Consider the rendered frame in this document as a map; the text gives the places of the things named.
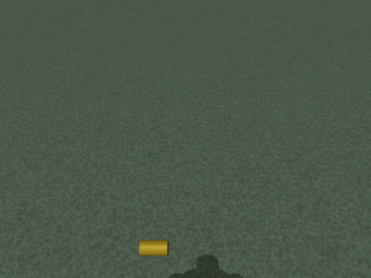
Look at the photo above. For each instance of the can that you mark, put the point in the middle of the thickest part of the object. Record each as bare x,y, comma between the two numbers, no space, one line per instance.
153,247

